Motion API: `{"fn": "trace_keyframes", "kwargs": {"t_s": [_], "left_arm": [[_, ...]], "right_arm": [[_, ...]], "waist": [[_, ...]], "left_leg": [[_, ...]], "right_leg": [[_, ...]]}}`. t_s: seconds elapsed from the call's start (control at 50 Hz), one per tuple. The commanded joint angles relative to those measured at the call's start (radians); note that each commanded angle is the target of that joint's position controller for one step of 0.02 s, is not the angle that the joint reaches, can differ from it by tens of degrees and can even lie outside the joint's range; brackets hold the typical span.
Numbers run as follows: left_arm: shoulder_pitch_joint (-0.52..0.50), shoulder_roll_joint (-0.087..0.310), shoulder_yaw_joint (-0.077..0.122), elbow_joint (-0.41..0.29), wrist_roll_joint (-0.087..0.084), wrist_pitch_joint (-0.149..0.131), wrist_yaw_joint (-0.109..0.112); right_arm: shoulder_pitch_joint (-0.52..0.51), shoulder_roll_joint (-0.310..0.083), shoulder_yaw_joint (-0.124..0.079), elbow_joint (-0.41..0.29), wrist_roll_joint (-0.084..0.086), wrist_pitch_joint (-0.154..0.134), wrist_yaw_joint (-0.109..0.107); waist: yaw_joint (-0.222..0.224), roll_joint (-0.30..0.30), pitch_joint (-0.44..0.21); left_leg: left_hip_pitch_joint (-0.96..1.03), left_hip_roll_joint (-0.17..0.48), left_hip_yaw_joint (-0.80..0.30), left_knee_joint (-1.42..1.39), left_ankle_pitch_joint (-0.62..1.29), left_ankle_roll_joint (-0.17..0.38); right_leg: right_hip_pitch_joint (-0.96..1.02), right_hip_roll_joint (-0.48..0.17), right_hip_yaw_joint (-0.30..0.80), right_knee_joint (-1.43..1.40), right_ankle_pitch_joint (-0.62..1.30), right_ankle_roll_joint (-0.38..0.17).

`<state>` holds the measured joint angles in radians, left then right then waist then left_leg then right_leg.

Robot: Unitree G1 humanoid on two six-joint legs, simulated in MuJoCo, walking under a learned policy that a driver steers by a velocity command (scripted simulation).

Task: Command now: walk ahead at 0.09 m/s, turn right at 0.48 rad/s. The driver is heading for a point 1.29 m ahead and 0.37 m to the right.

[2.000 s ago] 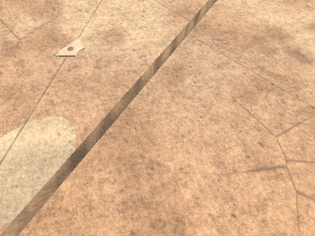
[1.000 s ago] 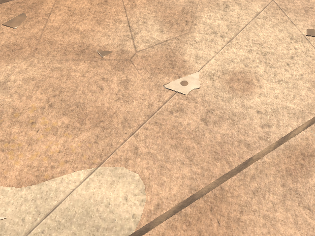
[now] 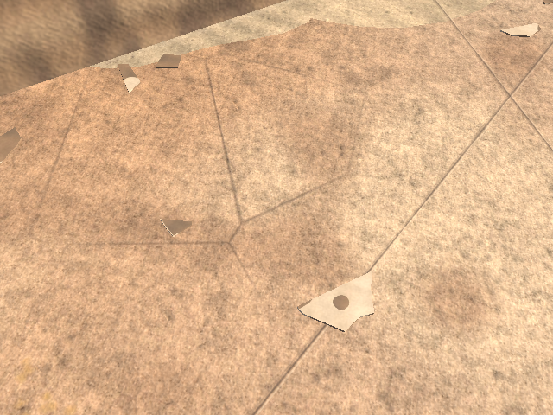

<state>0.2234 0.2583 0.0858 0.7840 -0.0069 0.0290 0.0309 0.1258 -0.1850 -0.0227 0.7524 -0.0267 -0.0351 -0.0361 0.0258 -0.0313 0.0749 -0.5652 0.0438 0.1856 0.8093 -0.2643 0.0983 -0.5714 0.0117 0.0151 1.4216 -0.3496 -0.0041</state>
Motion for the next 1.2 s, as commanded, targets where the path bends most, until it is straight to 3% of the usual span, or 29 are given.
{"fn": "trace_keyframes", "kwargs": {"t_s": [0.02,0.04,0.1,0.2,0.22,0.24,0.3,0.38,0.42,0.44,0.46,0.48,0.5,0.52,0.58,0.7,0.78,0.84,0.86,0.88,0.9,0.92,0.94,0.96,1.02,1.06,1.1,1.14,1.2], "left_arm": [[0.178,0.05,0.017,-0.027,-0.024,0.031,0.032],[0.129,0.064,0.019,-0.058,-0.014,0.026,0.034],[0.021,0.081,0.019,-0.119,-0.002,0.022,0.027],[-0.035,0.05,-0.009,-0.191,0.007,0.038,0.012],[-0.056,0.023,-0.024,-0.216,0.005,0.043,0.004],[-0.071,0.026,-0.026,-0.228,0.003,0.044,-0.002],[-0.069,0.07,-0.01,-0.216,-0.002,0.041,-0.02],[0.001,0.079,0.007,-0.193,-0.013,0.034,-0.042],[0.135,0.117,0.036,-0.137,-0.012,0.028,-0.039],[0.155,0.266,0.076,-0.15,0.03,0.025,-0.027],[0.088,0.207,0.056,-0.204,0.044,-0.01,-0.022],[-0.02,0.185,0.033,-0.236,0.052,-0.041,-0.016],[-0.078,0.167,0.026,-0.27,0.03,-0.058,-0.011],[-0.104,0.13,0.014,-0.283,0.0,-0.061,-0.005],[-0.069,0.092,-0.01,-0.289,0.005,-0.055,0.005],[-0.03,0.126,0.0,-0.309,0.011,-0.03,0.028],[-0.043,0.121,-0.004,-0.315,0.014,-0.017,0.013],[-0.077,0.092,-0.014,-0.312,-0.008,-0.005,0.004],[-0.065,0.066,-0.02,-0.3,-0.015,-0.003,0.003],[-0.042,0.025,-0.028,-0.293,-0.005,-0.006,0.001],[-0.001,-0.006,-0.035,-0.304,0.014,-0.011,0.002],[-0.016,0.045,-0.021,-0.312,0.02,-0.015,0.004],[-0.058,0.087,-0.008,-0.3,0.009,-0.017,0.006],[-0.094,0.091,-0.003,-0.296,0.004,-0.014,0.007],[-0.105,0.012,-0.023,-0.28,0.003,-0.006,-0.004],[-0.102,-0.02,-0.034,-0.259,-0.004,-0.013,-0.015],[-0.071,-0.006,-0.025,-0.23,-0.007,-0.025,-0.026],[-0.033,0.027,-0.008,-0.205,0.007,-0.042,-0.03],[-0.032,-0.008,-0.012,-0.19,-0.001,-0.075,-0.033]], "right_arm": [[-0.066,-0.061,-0.016,-0.074,0.006,-0.056,0.003],[-0.029,-0.068,-0.021,-0.057,0.016,-0.052,-0.005],[0.038,-0.093,-0.031,-0.048,0.011,-0.03,-0.04],[0.04,-0.176,-0.06,-0.087,0.014,0.026,-0.059],[0.015,-0.193,-0.065,-0.097,0.012,0.039,-0.064],[0.01,-0.21,-0.071,-0.104,0.015,0.048,-0.065],[0.015,-0.244,-0.085,-0.089,0.026,0.061,-0.047],[0.005,-0.226,-0.081,-0.05,0.048,0.082,-0.034],[0.04,-0.159,-0.066,-0.008,0.038,0.091,-0.021],[-0.073,-0.165,-0.073,-0.083,0.027,0.081,-0.019],[-0.155,-0.188,-0.074,-0.121,0.013,0.068,-0.019],[-0.123,-0.184,-0.077,-0.113,0.037,0.065,-0.007],[-0.072,-0.169,-0.071,-0.086,0.04,0.064,-0.003],[-0.057,-0.181,-0.074,-0.082,0.023,0.063,-0.007],[-0.054,-0.166,-0.07,-0.095,0.02,0.055,-0.009],[-0.109,-0.111,-0.037,-0.109,0.031,0.05,-0.007],[-0.081,-0.107,-0.034,-0.087,0.034,0.048,0.009],[-0.032,-0.093,-0.033,-0.07,0.034,0.04,0.018],[-0.013,-0.084,-0.032,-0.065,0.025,0.035,0.021],[0.009,-0.109,-0.035,-0.067,0.005,0.031,0.024],[-0.034,-0.157,-0.039,-0.071,0.01,0.037,0.014],[-0.061,-0.168,-0.048,-0.076,0.009,0.041,0.009],[-0.082,-0.14,-0.042,-0.098,0.006,0.037,0.006],[-0.076,-0.149,-0.048,-0.097,0.009,0.033,0.003],[-0.045,-0.15,-0.046,-0.084,0.028,0.034,-0.012],[0.018,-0.152,-0.045,-0.06,0.038,0.04,-0.012],[0.049,-0.185,-0.053,-0.045,0.048,0.045,-0.007],[0.049,-0.177,-0.05,-0.041,0.047,0.029,0.001],[0.046,-0.178,-0.048,-0.031,0.055,0.005,0.015]], "waist": [[0.033,0.127,-0.139],[0.024,0.118,-0.131],[-0.014,0.1,-0.13],[-0.024,0.11,-0.136],[-0.023,0.136,-0.145],[-0.029,0.127,-0.144],[-0.046,0.127,-0.134],[-0.012,0.108,-0.13],[0.018,-0.009,-0.145],[0.05,-0.248,-0.065],[0.05,-0.152,-0.092],[-0.015,-0.104,-0.122],[-0.037,-0.052,-0.152],[-0.037,-0.014,-0.161],[-0.043,-0.04,-0.177],[-0.002,-0.097,-0.189],[0.008,-0.14,-0.189],[-0.023,-0.143,-0.176],[-0.037,-0.117,-0.173],[-0.032,-0.017,-0.187],[0.036,0.192,-0.142],[0.03,0.298,-0.123],[-0.001,0.239,-0.11],[-0.021,0.205,-0.107],[-0.04,0.155,-0.13],[-0.068,0.161,-0.152],[-0.062,0.178,-0.099],[-0.04,0.118,-0.08],[-0.025,0.105,-0.021]], "left_leg": [[0.104,0.271,-0.333,-0.507,0.041,0.116],[0.154,0.253,-0.274,-0.517,0.047,0.102],[0.29,0.266,-0.211,-0.535,0.083,0.117],[0.359,0.283,-0.136,-0.571,-0.021,0.166],[0.362,0.308,-0.131,-0.582,-0.039,0.16],[0.354,0.308,-0.115,-0.579,-0.059,0.155],[0.343,0.308,-0.075,-0.583,-0.128,0.141],[0.371,0.294,-0.035,-0.488,-0.181,0.068],[0.246,0.201,0.038,-0.219,-0.243,-0.001],[-0.07,0.028,0.081,0.0,-0.303,-0.094],[-0.175,0.018,-0.141,0.286,-0.338,-0.111],[-0.225,0.0,-0.235,0.424,-0.253,-0.102],[-0.222,0.003,-0.259,0.487,-0.176,-0.102],[-0.248,0.0,-0.271,0.497,-0.115,-0.113],[-0.188,-0.027,-0.262,0.517,-0.024,-0.141],[-0.102,-0.045,-0.234,0.166,-0.037,-0.162],[0.093,-0.051,-0.187,0.008,-0.114,-0.149],[0.241,-0.051,-0.161,-0.235,-0.007,-0.12],[0.322,-0.052,-0.158,-0.35,0.074,-0.1],[0.42,0.033,-0.261,-0.396,0.159,-0.066],[0.439,0.151,-0.428,-0.42,0.329,0.052],[0.342,0.237,-0.527,-0.479,0.253,0.168],[0.332,0.215,-0.512,-0.472,0.177,0.174],[0.354,0.197,-0.492,-0.451,0.198,0.165],[0.396,0.166,-0.43,-0.42,0.256,0.147],[0.389,0.131,-0.413,-0.471,-0.069,0.128],[0.298,0.123,-0.428,-0.512,-0.334,0.126],[0.259,0.111,-0.398,-0.542,-0.441,0.105],[0.233,0.101,-0.379,-0.511,-0.431,0.097]], "right_leg": [[-0.01,-0.041,0.026,0.109,0.042,0.007],[-0.052,-0.052,0.029,0.029,0.076,0.007],[-0.148,-0.066,0.048,-0.086,0.143,0.049],[-0.134,-0.074,-0.025,-0.339,0.115,0.119],[-0.095,-0.084,-0.025,-0.424,0.039,0.11],[-0.058,-0.08,-0.041,-0.476,0.034,0.099],[0.054,-0.046,-0.123,-0.619,0.052,0.048],[0.226,-0.021,-0.171,-0.948,0.114,-0.048],[0.429,-0.02,-0.084,-1.063,0.146,-0.105],[0.472,-0.233,0.327,-1.122,0.026,-0.244],[0.479,-0.321,0.54,-1.175,-0.011,-0.309],[0.454,-0.346,0.512,-1.172,0.042,-0.298],[0.441,-0.303,0.429,-1.149,0.077,-0.247],[0.446,-0.272,0.384,-1.123,0.106,-0.209],[0.382,-0.197,0.326,-1.097,0.153,-0.205],[0.416,-0.185,0.338,-1.055,0.216,-0.207],[0.338,-0.182,0.334,-1.017,0.293,-0.21],[0.313,-0.163,0.339,-0.964,0.345,-0.18],[0.287,-0.125,0.317,-0.938,0.292,-0.143],[0.23,-0.048,0.255,-0.839,0.139,-0.084],[0.084,0.097,0.118,-0.715,-0.124,-0.002],[0.087,0.062,0.085,-0.664,-0.22,0.044],[0.098,0.024,0.092,-0.618,-0.159,0.066],[0.07,0.037,0.069,-0.595,-0.144,0.076],[0.102,0.015,0.033,-0.678,-0.131,0.075],[0.193,0.039,-0.032,-0.827,-0.051,0.056],[0.309,0.072,-0.083,-0.963,0.048,0.019],[0.359,0.086,-0.099,-0.928,0.018,-0.022],[0.386,0.062,-0.082,-0.976,0.026,-0.056]]}}
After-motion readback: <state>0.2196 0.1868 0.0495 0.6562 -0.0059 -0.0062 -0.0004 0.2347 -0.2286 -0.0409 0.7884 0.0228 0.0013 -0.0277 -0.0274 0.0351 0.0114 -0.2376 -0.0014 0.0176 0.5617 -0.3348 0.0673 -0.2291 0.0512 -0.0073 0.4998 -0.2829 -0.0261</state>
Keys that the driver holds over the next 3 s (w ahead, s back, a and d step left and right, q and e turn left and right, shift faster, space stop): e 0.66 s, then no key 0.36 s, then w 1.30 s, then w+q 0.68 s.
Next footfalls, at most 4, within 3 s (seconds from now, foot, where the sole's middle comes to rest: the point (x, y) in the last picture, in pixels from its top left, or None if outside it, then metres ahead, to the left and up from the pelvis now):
0.40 right None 0.10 -0.09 -0.73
0.88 left None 0.19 0.09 -0.73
1.68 left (290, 376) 0.51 -0.01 -0.73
2.22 right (428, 308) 0.70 -0.36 -0.73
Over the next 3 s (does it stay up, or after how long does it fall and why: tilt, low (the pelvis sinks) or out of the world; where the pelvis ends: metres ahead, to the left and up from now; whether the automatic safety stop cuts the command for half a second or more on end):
stays up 1.03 -0.31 0.05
